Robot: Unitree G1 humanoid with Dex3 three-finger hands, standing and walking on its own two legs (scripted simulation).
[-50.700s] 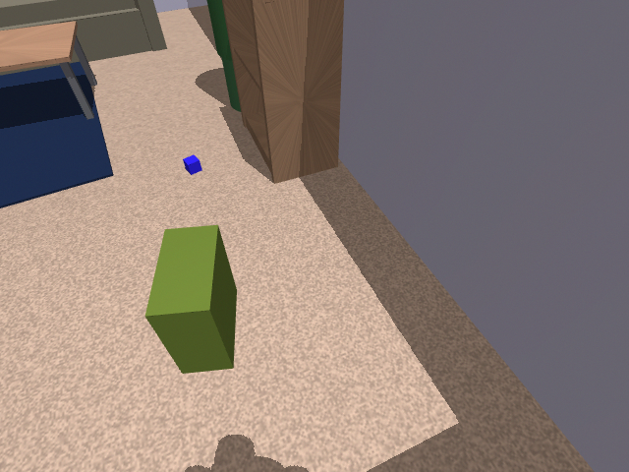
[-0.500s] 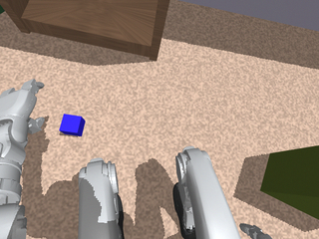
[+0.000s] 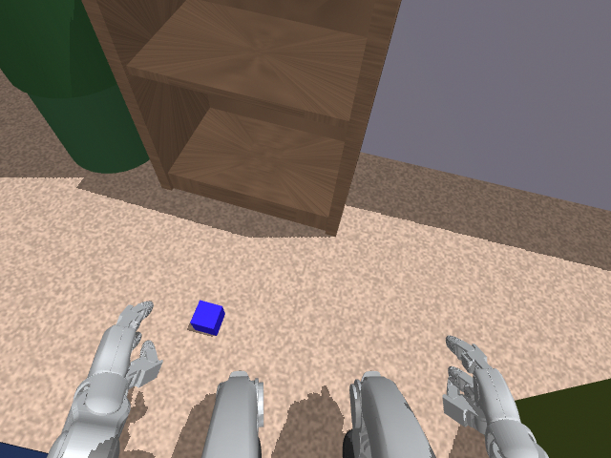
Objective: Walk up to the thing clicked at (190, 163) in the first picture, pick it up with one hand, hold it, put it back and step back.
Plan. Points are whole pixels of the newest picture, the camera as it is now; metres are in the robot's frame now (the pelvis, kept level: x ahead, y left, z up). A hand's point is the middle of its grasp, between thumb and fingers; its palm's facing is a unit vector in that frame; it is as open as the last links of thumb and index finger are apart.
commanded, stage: home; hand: left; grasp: from above
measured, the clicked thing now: (208, 318) +0.49 +0.24 -0.56
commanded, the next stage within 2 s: none
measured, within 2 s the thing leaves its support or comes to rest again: neither
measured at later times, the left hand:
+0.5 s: hand (133, 383) +0.22 +0.18 +0.08, palm faces +0.09 -0.97 -0.21, open 7.4 cm
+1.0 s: hand (137, 382) +0.22 +0.18 +0.08, palm faces +0.08 -0.97 -0.21, open 7.4 cm
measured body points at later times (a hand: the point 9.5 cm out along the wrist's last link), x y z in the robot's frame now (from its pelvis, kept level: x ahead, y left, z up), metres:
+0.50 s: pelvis +0.06 +0.00 +0.12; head +0.07 +0.00 +0.57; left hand +0.21 +0.23 +0.10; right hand +0.21 -0.25 +0.06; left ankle +0.07 +0.12 -0.56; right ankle +0.06 -0.14 -0.56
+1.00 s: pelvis +0.07 -0.01 +0.12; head +0.08 +0.00 +0.57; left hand +0.21 +0.23 +0.09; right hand +0.23 -0.24 +0.06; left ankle +0.07 +0.12 -0.56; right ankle +0.06 -0.14 -0.56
